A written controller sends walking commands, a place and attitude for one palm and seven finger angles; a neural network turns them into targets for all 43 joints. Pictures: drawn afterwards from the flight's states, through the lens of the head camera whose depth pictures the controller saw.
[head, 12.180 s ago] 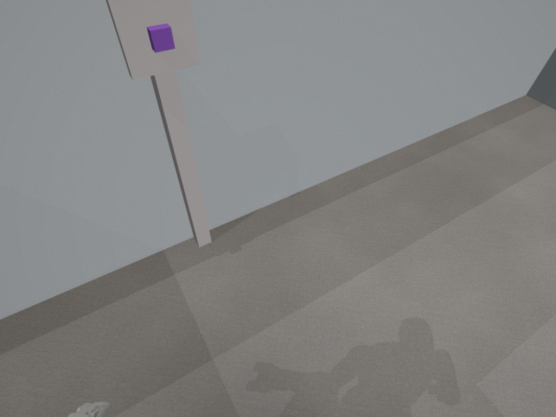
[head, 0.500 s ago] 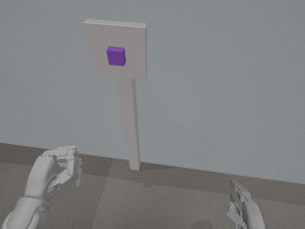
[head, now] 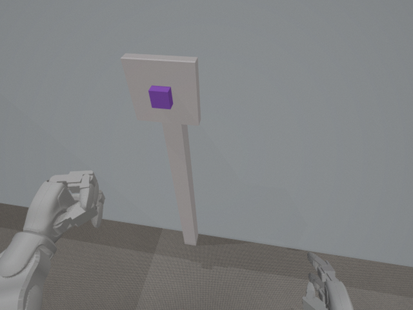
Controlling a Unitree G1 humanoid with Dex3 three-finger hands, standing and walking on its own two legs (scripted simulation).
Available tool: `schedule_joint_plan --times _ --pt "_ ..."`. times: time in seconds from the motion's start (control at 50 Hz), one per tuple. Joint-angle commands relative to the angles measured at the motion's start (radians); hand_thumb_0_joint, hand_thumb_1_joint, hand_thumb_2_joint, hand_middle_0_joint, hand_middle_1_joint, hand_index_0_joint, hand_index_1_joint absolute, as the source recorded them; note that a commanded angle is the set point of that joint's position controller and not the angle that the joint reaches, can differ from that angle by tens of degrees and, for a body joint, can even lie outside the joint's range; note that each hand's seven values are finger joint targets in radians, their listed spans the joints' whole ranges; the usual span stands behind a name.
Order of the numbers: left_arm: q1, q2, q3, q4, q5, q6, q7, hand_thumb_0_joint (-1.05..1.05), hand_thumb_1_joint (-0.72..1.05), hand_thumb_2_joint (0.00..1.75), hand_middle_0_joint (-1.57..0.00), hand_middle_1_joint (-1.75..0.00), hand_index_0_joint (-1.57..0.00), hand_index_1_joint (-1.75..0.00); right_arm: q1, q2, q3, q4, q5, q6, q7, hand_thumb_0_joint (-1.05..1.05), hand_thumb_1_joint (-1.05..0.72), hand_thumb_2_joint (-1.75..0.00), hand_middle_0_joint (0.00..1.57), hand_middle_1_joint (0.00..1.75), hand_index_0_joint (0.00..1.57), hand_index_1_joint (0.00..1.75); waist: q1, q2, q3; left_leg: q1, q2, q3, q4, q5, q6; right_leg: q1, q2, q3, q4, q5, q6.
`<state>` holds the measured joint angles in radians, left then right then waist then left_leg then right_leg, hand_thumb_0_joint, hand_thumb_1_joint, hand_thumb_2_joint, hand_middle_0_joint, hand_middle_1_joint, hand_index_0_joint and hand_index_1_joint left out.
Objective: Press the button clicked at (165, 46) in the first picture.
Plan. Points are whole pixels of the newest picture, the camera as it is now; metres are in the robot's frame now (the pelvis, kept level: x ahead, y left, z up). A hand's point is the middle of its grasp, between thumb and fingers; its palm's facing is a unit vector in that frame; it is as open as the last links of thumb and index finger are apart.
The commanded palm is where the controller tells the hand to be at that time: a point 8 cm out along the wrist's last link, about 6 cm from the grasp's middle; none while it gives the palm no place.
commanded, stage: raise the hand and make a fist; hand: left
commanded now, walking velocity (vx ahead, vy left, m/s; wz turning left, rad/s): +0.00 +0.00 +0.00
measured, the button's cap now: (161, 96) +0.56 +0.17 +0.14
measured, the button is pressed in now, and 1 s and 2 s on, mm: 0 0 0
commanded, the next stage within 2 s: aim a knuckle at the button in 0.36 s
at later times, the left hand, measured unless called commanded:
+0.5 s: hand (100, 215) +0.23 +0.20 +0.13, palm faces -0.04 -1.00 -0.08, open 3.1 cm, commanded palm +0.20 +0.24 +0.14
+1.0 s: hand (137, 172) +0.32 +0.17 +0.13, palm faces -0.07 -1.00 -0.05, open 3.1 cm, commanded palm +0.31 +0.22 +0.13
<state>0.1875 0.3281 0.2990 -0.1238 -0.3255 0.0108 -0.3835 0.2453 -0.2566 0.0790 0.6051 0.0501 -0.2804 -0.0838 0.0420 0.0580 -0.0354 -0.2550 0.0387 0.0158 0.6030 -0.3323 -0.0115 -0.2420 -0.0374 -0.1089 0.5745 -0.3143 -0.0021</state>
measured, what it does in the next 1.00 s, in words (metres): stands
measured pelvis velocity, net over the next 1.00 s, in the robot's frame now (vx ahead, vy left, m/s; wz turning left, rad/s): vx -0.01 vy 0.00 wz -0.03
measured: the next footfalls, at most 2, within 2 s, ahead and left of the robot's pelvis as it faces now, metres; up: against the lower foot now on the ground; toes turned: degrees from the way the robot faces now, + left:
none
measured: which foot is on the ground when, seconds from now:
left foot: down 0.00-1.00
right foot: down 0.00-1.00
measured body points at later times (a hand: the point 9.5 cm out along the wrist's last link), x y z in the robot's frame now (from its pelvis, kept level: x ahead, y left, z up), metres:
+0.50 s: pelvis -0.01 -0.01 +0.00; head -0.03 -0.03 +0.45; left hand +0.22 +0.25 +0.14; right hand +0.18 -0.24 -0.06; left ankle -0.01 +0.13 -0.73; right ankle +0.00 -0.12 -0.73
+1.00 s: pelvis -0.01 +0.00 +0.00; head -0.01 -0.02 +0.45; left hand +0.32 +0.22 +0.13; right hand +0.15 -0.24 -0.08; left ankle -0.01 +0.13 -0.73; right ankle +0.00 -0.12 -0.73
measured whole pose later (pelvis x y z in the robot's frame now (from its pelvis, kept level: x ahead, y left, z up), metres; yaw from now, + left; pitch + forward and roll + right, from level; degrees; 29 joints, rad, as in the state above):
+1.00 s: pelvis -0.01 +0.00 +0.00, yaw -2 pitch +0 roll +0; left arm -0.19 0.27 0.21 0.25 -0.22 -0.03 -0.26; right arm 0.24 -0.25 0.06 0.65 0.05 -0.25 -0.09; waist 0.00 0.04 -0.02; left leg -0.26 0.03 0.05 0.56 -0.30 -0.01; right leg -0.28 -0.04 -0.08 0.58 -0.29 0.00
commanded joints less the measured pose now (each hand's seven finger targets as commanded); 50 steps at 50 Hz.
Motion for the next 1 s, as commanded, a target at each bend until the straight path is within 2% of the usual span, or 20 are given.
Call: schedule_joint_plan --times 0.0,0.2,0.24,0.32,0.38,0.44,0.46,0.5,0.54,0.56,0.66,0.68,0.7,0.76,0.78,0.8,0.82,0.88,0.92,0.98 --pt "-0.146 0.145 0.088 -0.165 -0.036 -0.035 -0.007 0.00 0.90 0.90 -1.30 -1.50 -1.30 -1.50 -0.133 -0.111 -0.052 -0.171 0.005 -0.079 -0.009 0.00 -0.90 -0.90 0.20 0.30 0.20 0.30 0.010 -0.050 -0.101 0.039 -0.047 -0.020 -0.104 0.227 0.033 0.049 0.045 0.030 -0.103 0.250 -0.008" --pt "-0.189 0.176 0.112 -0.227 -0.019 -0.079 0.027 0.00 0.90 0.90 -1.30 -1.50 -1.30 -1.50 -0.133 -0.108 -0.058 -0.163 0.000 -0.089 -0.012 0.00 -0.90 -0.90 0.20 0.30 0.20 0.30 0.006 -0.037 -0.109 0.051 -0.049 -0.003 -0.102 0.200 0.037 0.050 0.034 0.061 -0.127 0.200 0.002" --pt "-0.190 0.161 0.097 -0.211 -0.015 -0.088 0.027 0.00 0.90 0.90 -1.30 -1.50 -1.30 -1.50 -0.137 -0.106 -0.059 -0.159 0.003 -0.092 -0.014 0.00 -0.90 -0.90 0.20 0.30 0.20 0.30 0.002 -0.001 -0.085 0.050 -0.049 -0.003 -0.110 0.180 0.035 0.037 0.031 0.061 -0.132 0.177 0.001" --pt "-0.187 0.166 0.094 -0.173 -0.015 -0.083 0.021 0.00 0.90 0.90 -1.30 -1.50 -1.30 -1.50 -0.139 -0.110 -0.058 -0.155 0.005 -0.099 -0.020 0.00 -0.90 -0.90 0.20 0.30 0.20 0.30 0.002 -0.050 -0.064 0.033 -0.048 -0.006 -0.112 0.150 0.038 0.028 0.028 0.074 -0.150 0.131 0.006" --pt "-0.184 0.164 0.096 -0.184 -0.015 -0.082 0.015 0.00 0.90 0.90 -1.30 -1.50 -1.30 -1.50 -0.141 -0.107 -0.058 -0.155 0.006 -0.106 -0.021 0.00 -0.90 -0.90 0.20 0.30 0.20 0.30 0.005 -0.014 -0.089 0.050 -0.050 -0.005 -0.113 0.162 0.037 0.036 0.026 0.068 -0.141 0.156 0.006" --pt "-0.183 0.164 0.097 -0.182 -0.017 -0.082 0.015 0.00 0.90 0.90 -1.30 -1.50 -1.30 -1.50 -0.140 -0.108 -0.058 -0.153 0.006 -0.111 -0.022 0.00 -0.90 -0.90 0.20 0.30 0.20 0.30 0.006 -0.032 -0.096 0.055 -0.048 -0.008 -0.115 0.173 0.038 0.042 0.030 0.062 -0.135 0.170 0.005" --pt "-0.227 0.140 0.065 -0.184 -0.015 -0.084 0.016 0.00 0.90 0.90 -1.30 -1.50 -1.30 -1.50 -0.144 -0.107 -0.055 -0.147 0.007 -0.112 -0.023 0.00 -0.90 -0.90 0.20 0.30 0.20 0.30 -0.004 0.000 -0.087 0.059 -0.049 -0.005 -0.118 0.165 0.036 0.028 0.031 0.058 -0.134 0.164 0.005" --pt "-0.307 0.130 0.043 -0.148 -0.013 -0.083 0.023 0.00 0.90 0.90 -1.30 -1.50 -1.30 -1.50 -0.135 -0.110 -0.054 -0.133 0.006 -0.113 -0.028 0.00 -0.90 -0.90 0.20 0.30 0.20 0.30 -0.018 -0.046 -0.061 0.052 -0.047 -0.015 -0.118 0.144 0.037 0.004 0.039 0.057 -0.138 0.136 0.006" --pt "-0.369 0.150 0.047 -0.096 0.001 -0.083 0.030 0.00 0.90 0.90 -1.30 -1.50 -1.30 -1.50 -0.128 -0.115 -0.058 -0.118 0.009 -0.108 -0.036 0.00 -0.90 -0.90 0.20 0.30 0.20 0.30 -0.027 -0.043 -0.063 0.049 -0.047 -0.016 -0.118 0.116 0.038 -0.017 0.035 0.060 -0.140 0.095 0.007" --pt "-0.404 0.126 0.019 -0.085 0.008 -0.087 0.033 0.00 0.90 0.90 -1.30 -1.50 -1.30 -1.50 -0.131 -0.111 -0.056 -0.120 0.009 -0.108 -0.037 0.00 -0.90 -0.90 0.20 0.30 0.20 0.30 -0.031 -0.043 -0.069 0.055 -0.048 -0.018 -0.121 0.111 0.038 -0.021 0.033 0.056 -0.135 0.089 0.007" --pt "-0.485 0.099 -0.025 -0.037 0.043 -0.092 0.057 0.00 0.90 0.90 -1.30 -1.50 -1.30 -1.50 -0.132 -0.104 -0.056 -0.123 0.007 -0.103 -0.033 0.00 -0.90 -0.90 0.20 0.30 0.20 0.30 -0.022 0.008 -0.131 0.082 -0.045 -0.021 -0.124 0.157 0.033 -0.002 0.033 0.043 -0.101 0.152 -0.005" --pt "-0.499 0.102 -0.021 -0.034 0.044 -0.093 0.066 0.00 0.90 0.90 -1.30 -1.50 -1.30 -1.50 -0.128 -0.104 -0.056 -0.122 0.005 -0.102 -0.031 0.00 -0.90 -0.90 0.20 0.30 0.20 0.30 -0.020 -0.003 -0.154 0.088 -0.045 -0.025 -0.124 0.177 0.032 0.010 0.032 0.041 -0.093 0.178 -0.006" --pt "-0.484 0.119 -0.004 0.004 0.048 -0.090 0.075 0.00 0.90 0.90 -1.30 -1.50 -1.30 -1.50 -0.122 -0.108 -0.057 -0.118 0.002 -0.097 -0.029 0.00 -0.90 -0.90 0.20 0.30 0.20 0.30 -0.015 -0.061 -0.150 0.068 -0.042 -0.026 -0.122 0.187 0.032 0.020 0.036 0.040 -0.092 0.186 -0.006" --pt "-0.537 0.114 -0.004 0.042 0.061 -0.090 0.097 0.00 0.90 0.90 -1.30 -1.50 -1.30 -1.50 -0.121 -0.104 -0.059 -0.118 0.001 -0.080 -0.021 0.00 -0.90 -0.90 0.20 0.30 0.20 0.30 -0.012 -0.012 -0.153 0.068 -0.043 -0.020 -0.126 0.205 0.026 0.015 0.030 0.040 -0.081 0.212 -0.011" --pt "-0.544 0.111 -0.005 0.061 0.066 -0.088 0.106 0.00 0.90 0.90 -1.30 -1.50 -1.30 -1.50 -0.121 -0.103 -0.058 -0.119 0.000 -0.072 -0.017 0.00 -0.90 -0.90 0.20 0.30 0.20 0.30 -0.012 -0.014 -0.153 0.064 -0.042 -0.018 -0.129 0.215 0.024 0.018 0.030 0.037 -0.078 0.222 -0.012" --pt "-0.556 0.119 0.001 0.078 0.070 -0.089 0.114 0.00 0.90 0.90 -1.30 -1.50 -1.30 -1.50 -0.117 -0.106 -0.060 -0.118 -0.002 -0.065 -0.015 0.00 -0.90 -0.90 0.20 0.30 0.20 0.30 -0.010 -0.064 -0.156 0.056 -0.041 -0.019 -0.127 0.225 0.026 0.029 0.032 0.038 -0.078 0.231 -0.011" --pt "-0.564 0.132 0.020 0.095 0.072 -0.089 0.121 0.00 0.90 0.90 -1.30 -1.50 -1.30 -1.50 -0.118 -0.106 -0.062 -0.122 -0.002 -0.058 -0.012 0.00 -0.90 -0.90 0.20 0.30 0.20 0.30 -0.006 -0.056 -0.168 0.055 -0.042 -0.013 -0.125 0.232 0.027 0.033 0.029 0.044 -0.077 0.244 -0.011" --pt "-0.627 0.116 0.001 0.115 0.084 -0.099 0.131 0.00 0.90 0.90 -1.30 -1.50 -1.30 -1.50 -0.110 -0.101 -0.065 -0.121 -0.002 -0.037 -0.007 0.00 -0.90 -0.90 0.20 0.30 0.20 0.30 -0.017 -0.018 -0.189 0.070 -0.040 -0.006 -0.119 0.258 0.022 0.030 0.029 0.044 -0.068 0.274 -0.014" --pt "-0.678 0.108 -0.015 0.156 0.088 -0.107 0.136 0.00 0.90 0.90 -1.30 -1.50 -1.30 -1.50 -0.102 -0.106 -0.067 -0.116 -0.001 -0.025 -0.007 0.00 -0.90 -0.90 0.20 0.30 0.20 0.30 -0.030 -0.058 -0.169 0.053 -0.038 -0.008 -0.121 0.240 0.023 0.018 0.032 0.045 -0.072 0.258 -0.012" --pt "-0.760 0.095 -0.041 0.189 0.097 -0.120 0.137 0.00 0.90 0.90 -1.30 -1.50 -1.30 -1.50 -0.090 -0.106 -0.071 -0.109 0.000 -0.011 -0.007 0.00 -0.90 -0.90 0.20 0.30 0.20 0.30 -0.041 -0.003 -0.200 0.073 -0.042 -0.004 -0.110 0.244 0.022 0.005 0.031 0.050 -0.067 0.264 -0.016"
